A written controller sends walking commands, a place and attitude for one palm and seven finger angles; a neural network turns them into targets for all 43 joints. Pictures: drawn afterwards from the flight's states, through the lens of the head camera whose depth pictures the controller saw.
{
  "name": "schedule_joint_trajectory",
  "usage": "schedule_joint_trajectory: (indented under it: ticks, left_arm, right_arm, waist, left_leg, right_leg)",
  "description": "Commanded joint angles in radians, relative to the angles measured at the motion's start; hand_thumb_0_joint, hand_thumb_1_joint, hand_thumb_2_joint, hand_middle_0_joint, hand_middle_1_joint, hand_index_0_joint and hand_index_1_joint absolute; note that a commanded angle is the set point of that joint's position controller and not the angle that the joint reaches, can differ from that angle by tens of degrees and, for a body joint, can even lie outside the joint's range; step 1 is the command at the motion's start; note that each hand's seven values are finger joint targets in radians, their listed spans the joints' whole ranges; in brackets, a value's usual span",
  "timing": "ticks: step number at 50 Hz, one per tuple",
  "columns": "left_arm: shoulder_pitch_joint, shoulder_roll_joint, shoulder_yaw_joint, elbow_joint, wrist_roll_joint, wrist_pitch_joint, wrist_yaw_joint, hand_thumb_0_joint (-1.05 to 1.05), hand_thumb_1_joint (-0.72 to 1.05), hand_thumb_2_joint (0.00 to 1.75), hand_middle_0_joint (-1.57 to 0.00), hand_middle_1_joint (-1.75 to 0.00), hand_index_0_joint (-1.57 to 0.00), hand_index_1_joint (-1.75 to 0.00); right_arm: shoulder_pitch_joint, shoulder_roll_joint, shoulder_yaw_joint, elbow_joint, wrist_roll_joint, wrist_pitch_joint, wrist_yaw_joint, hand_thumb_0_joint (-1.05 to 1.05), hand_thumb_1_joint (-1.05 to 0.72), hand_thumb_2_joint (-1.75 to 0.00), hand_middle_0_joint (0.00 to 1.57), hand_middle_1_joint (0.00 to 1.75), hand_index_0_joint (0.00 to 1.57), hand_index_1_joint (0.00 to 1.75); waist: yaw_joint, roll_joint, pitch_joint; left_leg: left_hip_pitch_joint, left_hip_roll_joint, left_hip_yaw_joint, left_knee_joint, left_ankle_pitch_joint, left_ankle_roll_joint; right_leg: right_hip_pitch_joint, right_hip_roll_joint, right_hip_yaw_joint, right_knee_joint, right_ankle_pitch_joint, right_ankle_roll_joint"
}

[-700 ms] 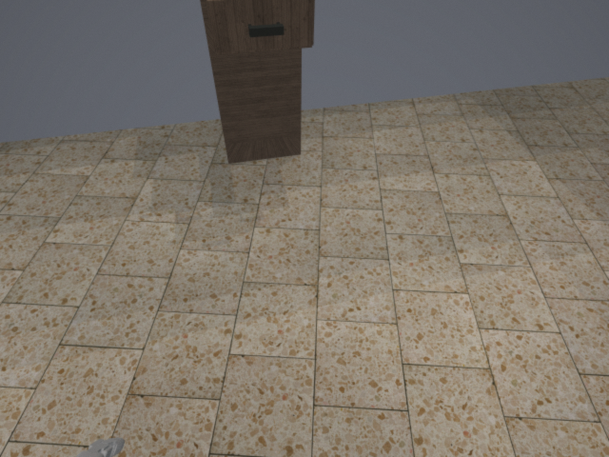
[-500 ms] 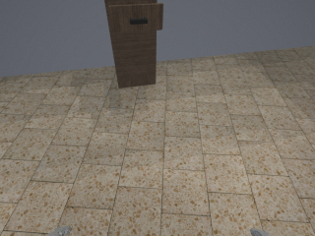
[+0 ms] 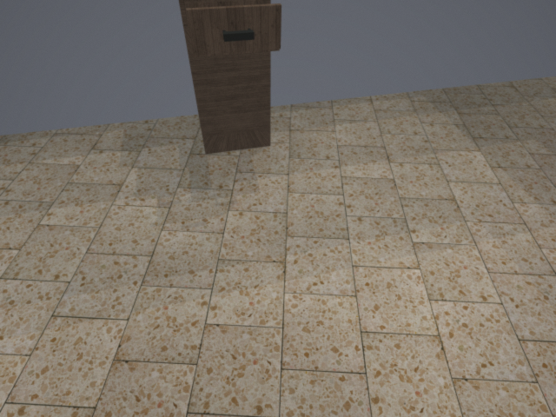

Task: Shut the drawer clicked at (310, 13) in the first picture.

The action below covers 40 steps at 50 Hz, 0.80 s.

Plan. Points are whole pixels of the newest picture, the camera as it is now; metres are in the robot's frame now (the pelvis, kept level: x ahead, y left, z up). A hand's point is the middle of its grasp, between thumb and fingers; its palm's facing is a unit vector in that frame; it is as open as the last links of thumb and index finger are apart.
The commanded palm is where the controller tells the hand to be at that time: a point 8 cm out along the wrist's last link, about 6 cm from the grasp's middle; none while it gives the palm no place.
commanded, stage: stand and wait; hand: left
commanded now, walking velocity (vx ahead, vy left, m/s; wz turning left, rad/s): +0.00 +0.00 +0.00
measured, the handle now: (237, 33) +1.38 +0.23 +0.01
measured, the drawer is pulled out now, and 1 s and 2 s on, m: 0.30 0.30 0.30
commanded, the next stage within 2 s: look at it before walking up in 0.38 s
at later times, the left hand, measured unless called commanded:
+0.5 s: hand out of the picture +0.06 +0.24 -0.16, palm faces -0.03 -0.94 -0.33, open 7.4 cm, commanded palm none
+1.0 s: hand out of the picture +0.07 +0.25 -0.15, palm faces -0.03 -0.94 -0.34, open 7.4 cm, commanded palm none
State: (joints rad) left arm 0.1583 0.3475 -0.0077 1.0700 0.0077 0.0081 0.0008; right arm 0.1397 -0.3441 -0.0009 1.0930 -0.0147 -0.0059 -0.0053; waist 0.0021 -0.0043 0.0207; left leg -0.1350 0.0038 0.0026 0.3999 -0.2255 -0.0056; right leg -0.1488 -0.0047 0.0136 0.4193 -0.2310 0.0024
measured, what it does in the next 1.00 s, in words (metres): stands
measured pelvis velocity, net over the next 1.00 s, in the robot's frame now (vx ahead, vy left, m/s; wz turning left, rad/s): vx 0.00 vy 0.00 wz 0.00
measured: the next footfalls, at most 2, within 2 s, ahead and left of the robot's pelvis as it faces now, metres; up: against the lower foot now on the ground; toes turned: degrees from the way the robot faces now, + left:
right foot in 1.60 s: +0.24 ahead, -0.16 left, +0.00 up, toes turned -14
left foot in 2.00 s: +0.47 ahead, +0.07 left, +0.00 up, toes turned +3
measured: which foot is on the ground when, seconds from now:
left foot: down 0.00-1.00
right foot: down 0.00-1.00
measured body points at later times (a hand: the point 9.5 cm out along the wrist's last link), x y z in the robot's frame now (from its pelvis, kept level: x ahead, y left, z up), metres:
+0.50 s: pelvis -0.01 +0.00 +0.00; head -0.01 +0.00 +0.45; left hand +0.06 +0.29 -0.13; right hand +0.05 -0.30 -0.13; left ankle +0.00 +0.12 -0.74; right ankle +0.00 -0.12 -0.74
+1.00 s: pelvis +0.00 +0.00 +0.00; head +0.00 +0.00 +0.45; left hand +0.07 +0.30 -0.13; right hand +0.08 -0.30 -0.13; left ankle +0.00 +0.12 -0.74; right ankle +0.00 -0.12 -0.74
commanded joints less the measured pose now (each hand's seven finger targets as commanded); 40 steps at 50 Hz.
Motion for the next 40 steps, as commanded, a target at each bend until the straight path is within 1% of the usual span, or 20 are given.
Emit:
schedule_joint_trajectory:
  ticks: [1, 3, 4, 6, 8, 11, 14, 17, 19, 20, 23, 24, 25, 26, 27, 30, 32, 36, 38, 40]
  left_arm:
    - [-0.064, 0.201, 0.041, -0.068, 0.002, -0.031, 0.011, 0.00, 0.90, 0.90, -0.20, -0.30, -0.20, -0.30]
    - [-0.063, 0.201, 0.040, -0.064, 0.001, -0.031, 0.011, 0.00, 0.90, 0.90, -0.20, -0.30, -0.20, -0.30]
    - [-0.065, 0.200, 0.041, -0.061, 0.002, -0.031, 0.011, 0.00, 0.90, 0.90, -0.20, -0.30, -0.20, -0.30]
    - [-0.064, 0.200, 0.040, -0.060, 0.003, -0.030, 0.010, 0.00, 0.90, 0.90, -0.20, -0.30, -0.20, -0.30]
    - [-0.063, 0.197, 0.041, -0.059, 0.003, -0.030, 0.010, 0.00, 0.90, 0.90, -0.20, -0.30, -0.20, -0.30]
    - [-0.061, 0.197, 0.040, -0.059, 0.004, -0.030, 0.010, 0.00, 0.90, 0.90, -0.20, -0.30, -0.20, -0.30]
    - [-0.063, 0.196, 0.040, -0.059, 0.004, -0.030, 0.009, 0.00, 0.90, 0.90, -0.20, -0.30, -0.20, -0.30]
    - [-0.061, 0.194, 0.040, -0.056, 0.004, -0.031, 0.009, 0.00, 0.90, 0.90, -0.20, -0.30, -0.20, -0.30]
    - [-0.060, 0.193, 0.041, -0.054, 0.005, -0.030, 0.009, 0.00, 0.90, 0.90, -0.20, -0.30, -0.20, -0.30]
    - [-0.055, 0.194, 0.040, -0.055, 0.004, -0.031, 0.009, 0.00, 0.90, 0.90, -0.20, -0.30, -0.20, -0.30]
    - [-0.054, 0.192, 0.041, -0.052, 0.004, -0.033, 0.010, 0.00, 0.90, 0.90, -0.20, -0.30, -0.20, -0.30]
    - [-0.053, 0.193, 0.041, -0.053, 0.004, -0.034, 0.010, 0.00, 0.90, 0.90, -0.20, -0.30, -0.20, -0.30]
    - [-0.054, 0.193, 0.041, -0.052, 0.004, -0.034, 0.011, 0.00, 0.90, 0.90, -0.20, -0.30, -0.20, -0.30]
    - [-0.057, 0.194, 0.040, -0.051, 0.004, -0.034, 0.011, 0.00, 0.90, 0.90, -0.20, -0.30, -0.20, -0.30]
    - [-0.052, 0.193, 0.040, -0.051, 0.003, -0.034, 0.010, 0.00, 0.90, 0.90, -0.20, -0.30, -0.20, -0.30]
    - [-0.051, 0.193, 0.040, -0.048, 0.005, -0.035, 0.011, 0.00, 0.90, 0.90, -0.20, -0.30, -0.20, -0.30]
    - [-0.050, 0.193, 0.039, -0.046, 0.004, -0.034, 0.011, 0.00, 0.90, 0.90, -0.20, -0.30, -0.20, -0.30]
    - [-0.051, 0.195, 0.039, -0.046, 0.004, -0.035, 0.011, 0.00, 0.90, 0.90, -0.20, -0.30, -0.20, -0.30]
    - [-0.053, 0.195, 0.038, -0.046, 0.004, -0.034, 0.010, 0.00, 0.90, 0.90, -0.20, -0.30, -0.20, -0.30]
    - [-0.052, 0.195, 0.039, -0.046, 0.005, -0.034, 0.010, 0.00, 0.90, 0.90, -0.20, -0.30, -0.20, -0.30]
  right_arm:
    - [-0.069, -0.198, -0.035, -0.069, 0.005, -0.026, -0.009, 0.00, -0.90, -0.90, 0.20, 0.30, 0.20, 0.30]
    - [-0.064, -0.198, -0.035, -0.064, 0.005, -0.026, -0.008, 0.00, -0.90, -0.90, 0.20, 0.30, 0.20, 0.30]
    - [-0.063, -0.198, -0.035, -0.062, 0.004, -0.026, -0.008, 0.00, -0.90, -0.90, 0.20, 0.30, 0.20, 0.30]
    - [-0.063, -0.197, -0.035, -0.058, 0.004, -0.024, -0.007, 0.00, -0.90, -0.90, 0.20, 0.30, 0.20, 0.30]
    - [-0.056, -0.195, -0.036, -0.054, 0.004, -0.025, -0.006, 0.00, -0.90, -0.90, 0.20, 0.30, 0.20, 0.30]
    - [-0.055, -0.195, -0.036, -0.053, 0.004, -0.025, -0.005, 0.00, -0.90, -0.90, 0.20, 0.30, 0.20, 0.30]
    - [-0.050, -0.195, -0.035, -0.049, 0.004, -0.027, -0.005, 0.00, -0.90, -0.90, 0.20, 0.30, 0.20, 0.30]
    - [-0.047, -0.193, -0.036, -0.047, 0.005, -0.028, -0.005, 0.00, -0.90, -0.90, 0.20, 0.30, 0.20, 0.30]
    - [-0.048, -0.194, -0.036, -0.045, 0.005, -0.028, -0.005, 0.00, -0.90, -0.90, 0.20, 0.30, 0.20, 0.30]
    - [-0.047, -0.196, -0.036, -0.047, 0.005, -0.027, -0.005, 0.00, -0.90, -0.90, 0.20, 0.30, 0.20, 0.30]
    - [-0.046, -0.193, -0.036, -0.044, 0.005, -0.028, -0.006, 0.00, -0.90, -0.90, 0.20, 0.30, 0.20, 0.30]
    - [-0.046, -0.194, -0.037, -0.044, 0.005, -0.029, -0.006, 0.00, -0.90, -0.90, 0.20, 0.30, 0.20, 0.30]
    - [-0.046, -0.193, -0.036, -0.045, 0.007, -0.027, -0.006, 0.00, -0.90, -0.90, 0.20, 0.30, 0.20, 0.30]
    - [-0.047, -0.192, -0.035, -0.042, 0.007, -0.028, -0.006, 0.00, -0.90, -0.90, 0.20, 0.30, 0.20, 0.30]
    - [-0.048, -0.194, -0.035, -0.043, 0.006, -0.029, -0.006, 0.00, -0.90, -0.90, 0.20, 0.30, 0.20, 0.30]
    - [-0.049, -0.194, -0.036, -0.043, 0.007, -0.027, -0.007, 0.00, -0.90, -0.90, 0.20, 0.30, 0.20, 0.30]
    - [-0.053, -0.193, -0.036, -0.041, 0.006, -0.027, -0.006, 0.00, -0.90, -0.90, 0.20, 0.30, 0.20, 0.30]
    - [-0.056, -0.194, -0.035, -0.042, 0.007, -0.027, -0.007, 0.00, -0.90, -0.90, 0.20, 0.30, 0.20, 0.30]
    - [-0.056, -0.196, -0.034, -0.043, 0.006, -0.027, -0.007, 0.00, -0.90, -0.90, 0.20, 0.30, 0.20, 0.30]
    - [-0.061, -0.196, -0.035, -0.043, 0.008, -0.026, -0.006, 0.00, -0.90, -0.90, 0.20, 0.30, 0.20, 0.30]
  waist:
    - [0.000, -0.009, -0.033]
    - [-0.001, -0.005, -0.027]
    - [-0.001, -0.013, -0.027]
    - [-0.001, -0.002, -0.009]
    - [-0.002, -0.008, -0.017]
    - [-0.002, -0.012, -0.011]
    - [-0.002, 0.001, -0.021]
    - [-0.003, -0.010, -0.021]
    - [-0.002, 0.001, -0.020]
    - [-0.001, -0.008, -0.030]
    - [-0.003, -0.009, -0.042]
    - [-0.002, 0.000, -0.046]
    - [-0.004, -0.007, -0.048]
    - [-0.003, -0.001, -0.037]
    - [-0.002, 0.006, -0.046]
    - [-0.003, -0.005, -0.039]
    - [-0.001, 0.001, -0.029]
    - [-0.003, 0.005, -0.035]
    - [-0.003, -0.004, -0.034]
    - [-0.002, 0.003, -0.030]
  left_leg:
    - [-0.013, 0.110, -0.092, -0.073, 0.116, 0.037]
    - [-0.018, 0.109, -0.093, -0.078, 0.098, 0.036]
    - [-0.014, 0.108, -0.095, -0.082, 0.090, 0.035]
    - [-0.025, 0.106, -0.097, -0.087, 0.062, 0.035]
    - [-0.025, 0.108, -0.098, -0.090, 0.057, 0.035]
    - [-0.027, 0.107, -0.100, -0.092, 0.044, 0.036]
    - [-0.029, 0.108, -0.103, -0.093, 0.054, 0.035]
    - [-0.027, 0.109, -0.105, -0.095, 0.056, 0.035]
    - [-0.028, 0.111, -0.105, -0.097, 0.054, 0.036]
    - [-0.021, 0.110, -0.105, -0.091, 0.065, 0.036]
    - [-0.011, 0.112, -0.101, -0.086, 0.090, 0.034]
    - [-0.007, 0.112, -0.099, -0.085, 0.096, 0.034]
    - [-0.006, 0.112, -0.102, -0.083, 0.102, 0.034]
    - [-0.013, 0.114, -0.100, -0.086, 0.101, 0.033]
    - [-0.006, 0.115, -0.099, -0.088, 0.102, 0.034]
    - [-0.005, 0.115, -0.099, -0.085, 0.113, 0.033]
    - [-0.004, 0.115, -0.098, -0.089, 0.111, 0.033]
    - [-0.001, 0.115, -0.096, -0.088, 0.116, 0.033]
    - [-0.001, 0.115, -0.099, -0.093, 0.110, 0.033]
    - [-0.004, 0.115, -0.097, -0.091, 0.108, 0.033]
  right_leg:
    - [-0.007, -0.110, 0.102, -0.085, 0.119, -0.036]
    - [-0.014, -0.111, 0.108, -0.095, 0.093, -0.036]
    - [-0.018, -0.110, 0.110, -0.098, 0.080, -0.036]
    - [-0.033, -0.110, 0.114, -0.108, 0.040, -0.036]
    - [-0.033, -0.108, 0.115, -0.110, 0.027, -0.035]
    - [-0.043, -0.107, 0.118, -0.114, 0.007, -0.035]
    - [-0.036, -0.105, 0.116, -0.110, 0.021, -0.035]
    - [-0.037, -0.105, 0.117, -0.109, 0.024, -0.034]
    - [-0.037, -0.104, 0.114, -0.108, 0.026, -0.033]
    - [-0.035, -0.104, 0.116, -0.107, 0.036, -0.035]
    - [-0.027, -0.108, 0.114, -0.104, 0.067, -0.034]
    - [-0.024, -0.110, 0.113, -0.104, 0.077, -0.035]
    - [-0.022, -0.108, 0.113, -0.102, 0.086, -0.035]
    - [-0.023, -0.109, 0.112, -0.103, 0.086, -0.035]
    - [-0.020, -0.109, 0.111, -0.101, 0.090, -0.035]
    - [-0.021, -0.107, 0.110, -0.102, 0.107, -0.034]
    - [-0.025, -0.110, 0.109, -0.104, 0.108, -0.033]
    - [-0.021, -0.110, 0.112, -0.104, 0.117, -0.034]
    - [-0.019, -0.109, 0.111, -0.108, 0.108, -0.033]
    - [-0.021, -0.109, 0.111, -0.109, 0.107, -0.033]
